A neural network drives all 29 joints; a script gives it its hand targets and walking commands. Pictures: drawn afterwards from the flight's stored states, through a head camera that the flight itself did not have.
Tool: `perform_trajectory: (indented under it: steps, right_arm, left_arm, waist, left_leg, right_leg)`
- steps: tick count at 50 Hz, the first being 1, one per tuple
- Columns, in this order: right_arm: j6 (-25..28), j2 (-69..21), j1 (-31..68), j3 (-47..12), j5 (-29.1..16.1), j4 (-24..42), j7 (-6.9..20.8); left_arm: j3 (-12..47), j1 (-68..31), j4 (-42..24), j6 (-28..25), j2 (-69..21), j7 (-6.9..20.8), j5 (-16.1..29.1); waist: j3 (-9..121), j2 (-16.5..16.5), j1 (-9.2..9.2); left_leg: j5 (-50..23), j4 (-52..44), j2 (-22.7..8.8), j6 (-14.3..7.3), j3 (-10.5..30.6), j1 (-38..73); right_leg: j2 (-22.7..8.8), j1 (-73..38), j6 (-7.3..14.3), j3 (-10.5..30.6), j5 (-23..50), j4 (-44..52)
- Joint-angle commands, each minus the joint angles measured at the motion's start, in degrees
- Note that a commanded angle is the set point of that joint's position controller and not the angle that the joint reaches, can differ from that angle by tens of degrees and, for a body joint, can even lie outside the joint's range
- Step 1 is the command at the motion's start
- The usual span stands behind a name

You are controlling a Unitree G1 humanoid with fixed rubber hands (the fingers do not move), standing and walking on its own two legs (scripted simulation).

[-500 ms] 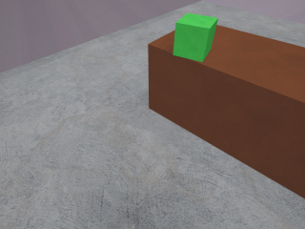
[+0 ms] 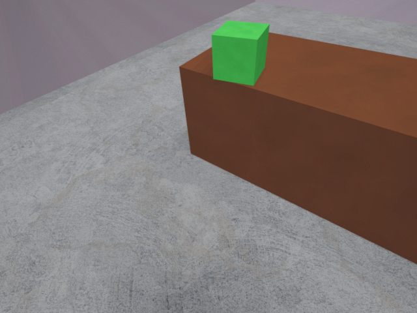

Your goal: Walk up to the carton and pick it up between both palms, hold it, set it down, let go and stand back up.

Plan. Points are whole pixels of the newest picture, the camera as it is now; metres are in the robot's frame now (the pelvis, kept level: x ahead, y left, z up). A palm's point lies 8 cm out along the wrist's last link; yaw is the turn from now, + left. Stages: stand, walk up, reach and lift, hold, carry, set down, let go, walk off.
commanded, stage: walk up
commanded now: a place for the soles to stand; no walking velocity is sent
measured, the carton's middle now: (240, 52) +1.21 -0.15 -0.01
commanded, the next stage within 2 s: none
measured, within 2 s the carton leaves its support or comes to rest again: neither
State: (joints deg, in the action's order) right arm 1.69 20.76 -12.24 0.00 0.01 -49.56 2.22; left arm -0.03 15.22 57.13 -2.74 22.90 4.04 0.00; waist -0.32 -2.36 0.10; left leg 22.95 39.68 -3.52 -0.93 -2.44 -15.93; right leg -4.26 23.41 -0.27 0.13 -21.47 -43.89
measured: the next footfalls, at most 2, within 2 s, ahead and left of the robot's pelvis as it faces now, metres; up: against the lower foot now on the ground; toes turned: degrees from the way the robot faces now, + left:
right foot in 0.02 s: +0.10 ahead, -0.14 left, +0.00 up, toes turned -2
left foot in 0.38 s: +0.22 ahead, +0.13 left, +0.00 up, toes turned +0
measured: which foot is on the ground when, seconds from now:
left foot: down 0.00-0.00, up 0.02-0.36, down 0.38-0.78, up 0.80-1.00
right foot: up 0.00-0.00, down 0.02-0.40, up 0.42-0.76, down 0.78-1.00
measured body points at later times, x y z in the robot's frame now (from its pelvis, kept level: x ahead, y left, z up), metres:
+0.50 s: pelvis +0.13 +0.02 +0.01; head +0.14 +0.01 +0.45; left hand +0.16 +0.34 -0.10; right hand +0.22 -0.29 -0.11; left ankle +0.18 +0.13 -0.72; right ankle +0.09 -0.13 -0.66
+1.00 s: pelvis +0.27 -0.01 +0.00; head +0.27 -0.05 +0.44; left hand +0.35 +0.32 -0.08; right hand +0.33 -0.32 -0.14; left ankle +0.32 +0.11 -0.67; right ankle +0.28 -0.16 -0.72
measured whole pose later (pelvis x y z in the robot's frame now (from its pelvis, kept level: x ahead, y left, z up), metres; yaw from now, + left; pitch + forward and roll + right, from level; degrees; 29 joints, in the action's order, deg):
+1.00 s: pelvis +0.27 -0.01 +0.00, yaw -11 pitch -2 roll +0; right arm -0.9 24.4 -9.5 0.0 0.0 -49.5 3.9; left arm 0.0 22.2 51.8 -6.0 23.0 -2.2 0.0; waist -3.0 -6.1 1.3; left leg 27.9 62.1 -4.1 -0.7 -4.0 -29.4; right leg -2.0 20.9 -0.6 2.5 -20.2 -42.9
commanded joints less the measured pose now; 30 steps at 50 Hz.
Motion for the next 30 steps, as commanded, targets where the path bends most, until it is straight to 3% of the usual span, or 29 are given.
perform_trajectory:
  steps: [1,2,3,4,5,7,10,12,13,15,16,17,18,19,20,21,22,23,24,25,28,30]
  right_arm:
    - [0.1,8.4,14.8,4.5,3.5,9.5,0.7]
    - [-0.1,9.7,14.1,4.6,2.5,10.7,0.6]
    - [0.0,14.4,12.3,5.4,2.1,8.7,0.2]
    - [0.5,16.5,11.7,5.6,2.3,7.1,0.3]
    - [0.8,15.0,10.4,5.7,2.6,6.4,0.6]
    - [0.9,14.5,8.5,6.2,2.6,5.3,1.0]
    - [0.4,15.0,10.5,6.6,2.5,6.2,1.5]
    - [0.3,15.2,11.8,6.8,2.5,7.1,1.7]
    - [0.5,15.6,12.5,6.8,2.5,7.3,1.7]
    - [1.0,14.7,12.2,6.7,2.4,7.8,1.2]
    - [1.5,14.9,11.6,6.8,2.3,7.8,1.0]
    - [2.0,14.4,9.1,7.1,2.1,7.3,0.8]
    - [2.4,14.3,5.0,7.1,1.7,6.1,0.6]
    - [2.8,14.9,-0.5,7.8,1.8,4.3,0.2]
    - [3.5,19.9,-8.9,9.4,2.2,2.4,-0.3]
    - [3.4,22.9,-7.4,10.0,1.9,2.9,-0.5]
    - [3.2,22.7,-3.9,10.1,1.3,3.6,-0.2]
    - [3.0,20.9,0.4,9.6,0.9,4.1,0.0]
    - [2.8,19.2,1.8,8.7,0.8,4.4,0.1]
    - [2.8,18.4,2.5,8.0,0.8,4.9,0.0]
    - [2.7,18.6,1.3,7.8,0.6,5.0,0.2]
    - [2.4,18.6,0.9,7.8,1.0,5.1,0.9]
  left_arm:
    - [-8.5,22.9,0.3,-1.9,16.8,-2.5,-1.5]
    - [-8.4,17.6,-3.5,-2.3,21.5,-3.1,-1.4]
    - [-9.0,10.6,-6.3,-2.5,23.9,-3.7,-0.9]
    - [-8.7,9.4,-7.3,-3.0,22.4,-4.0,-0.7]
    - [-8.2,9.4,-6.9,-3.3,20.8,-4.4,-0.5]
    - [-7.0,10.7,-6.6,-3.8,18.2,-4.6,-0.4]
    - [-7.2,10.7,-7.2,-3.4,18.8,-4.6,-0.7]
    - [-7.1,11.1,-7.7,-3.4,19.2,-4.6,-0.8]
    - [-7.3,12.5,-8.1,-3.3,19.4,-4.5,-0.9]
    - [-6.5,13.3,-7.7,-3.2,18.4,-4.7,-0.6]
    - [-6.4,12.1,-8.1,-3.2,18.3,-4.7,-0.6]
    - [-6.5,10.4,-8.6,-3.2,18.9,-4.9,-0.5]
    - [-6.0,8.3,-9.6,-2.9,17.9,-5.0,-0.2]
    - [-5.2,6.6,-10.6,-2.3,15.9,-5.0,0.0]
    - [-3.5,8.3,-11.8,-2.5,10.2,-4.8,0.5]
    - [-3.4,8.2,-11.3,-2.5,9.1,-5.0,0.2]
    - [-4.3,7.2,-11.0,-2.3,12.8,-5.0,-0.7]
    - [-4.3,8.9,-9.6,-2.3,13.5,-4.3,-0.3]
    - [-4.9,10.2,-8.8,-2.1,14.2,-3.7,-0.1]
    - [-5.2,11.3,-8.2,-2.0,14.7,-3.3,-0.1]
    - [-5.2,9.1,-8.2,-2.0,13.9,-2.8,-0.1]
    - [-4.7,6.3,-8.7,-2.4,12.4,-2.8,-0.2]
  waist:
    - [-2.2,23.1,11.20]
    - [-4.9,21.8,6.37]
    - [-10.1,12.0,2.93]
    - [-11.6,4.2,2.06]
    - [-8.4,1.8,1.60]
    - [-3.8,5.8,1.25]
    - [-7.7,7.6,1.94]
    - [-8.7,7.6,2.11]
    - [-7.8,8.8,2.82]
    - [-7.3,8.7,2.39]
    - [-6.0,10.0,1.84]
    - [-2.5,8.7,0.33]
    - [0.4,7.0,-1.97]
    - [4.1,4.7,-4.73]
    - [10.2,-9.4,-7.89]
    - [4.9,-12.5,-7.13]
    - [1.1,-6.5,-6.21]
    - [-0.8,-5.6,-3.54]
    - [-1.8,-4.6,-2.22]
    - [-1.7,-6.0,-1.73]
    - [-2.3,-6.2,-2.74]
    - [-2.5,-8.7,-3.54]
  left_leg:
    - [17.9,26.5,2.8,-2.7,-5.6,-28.7]
    - [13.6,30.8,5.3,-1.8,4.8,-35.8]
    - [9.9,30.4,1.0,-1.0,8.8,-35.6]
    - [4.2,28.0,-1.0,-0.5,8.6,-33.4]
    - [2.0,25.3,-1.5,-0.4,8.5,-30.0]
    - [1.7,19.8,-1.6,-0.7,6.4,-22.9]
    - [0.3,14.3,-1.0,-0.1,5.0,-20.5]
    - [2.2,11.4,-1.2,-0.1,5.3,-20.8]
    - [2.8,9.6,-0.8,-0.2,5.0,-21.0]
    - [1.4,5.7,-0.1,-0.7,5.2,-19.8]
    - [1.7,2.8,0.6,-1.1,4.4,-16.4]
    - [-0.5,-0.3,0.3,-1.5,4.7,-11.4]
    - [-5.1,-8.6,0.7,-1.9,3.5,-1.5]
    - [-6.9,-14.1,0.4,-2.8,4.7,14.5]
    - [5.4,-21.7,-11.5,-4.7,20.6,29.2]
    - [14.8,-27.8,-20.6,-4.8,32.5,27.8]
    - [22.0,-27.5,-22.2,-8.0,32.5,19.9]
    - [20.9,-27.7,-19.5,-7.9,26.3,14.7]
    - [18.5,-27.6,-17.4,-6.9,21.7,12.2]
    - [14.8,-27.7,-16.2,-6.5,17.2,11.0]
    - [6.4,-25.0,-13.8,-9.4,9.2,12.3]
    - [4.3,-24.1,-14.0,-11.3,6.5,12.6]
  right_leg:
    - [-3.5,-23.3,4.8,19.1,-17.6,22.6]
    - [-14.5,-17.7,13.2,52.4,-30.6,37.8]
    - [-17.8,-13.8,16.0,55.2,-36.4,38.8]
    - [-14.9,-14.9,14.7,48.8,-26.6,35.1]
    - [-12.9,-15.7,13.4,42.8,-14.6,31.9]
    - [-9.2,-14.8,12.0,34.0,-4.4,27.9]
    - [-8.4,-10.2,12.3,31.7,-10.9,29.9]
    - [-9.7,-10.0,13.9,33.6,-11.7,29.4]
    - [-9.6,-12.6,14.1,33.0,-9.4,28.4]
    - [-10.7,-14.8,14.3,33.7,4.1,24.7]
    - [-10.0,-14.7,13.6,30.1,14.8,21.7]
    - [-10.5,-14.3,12.6,28.7,20.7,18.2]
    - [-7.5,-10.3,10.7,23.3,22.2,13.0]
    - [-2.7,-0.6,8.0,16.7,18.8,5.2]
    - [4.5,10.6,5.2,7.5,13.2,-12.2]
    - [8.2,25.0,3.2,3.7,-5.7,-22.3]
    - [2.9,25.2,3.2,4.5,-5.4,-26.0]
    - [0.6,23.0,3.3,4.0,-2.4,-26.0]
    - [-0.4,20.3,2.7,3.7,0.4,-24.6]
    - [-1.2,18.5,2.0,2.9,2.3,-22.4]
    - [-1.4,18.6,0.7,0.3,4.6,-13.8]
    - [-2.1,18.7,0.1,-1.5,5.0,-9.1]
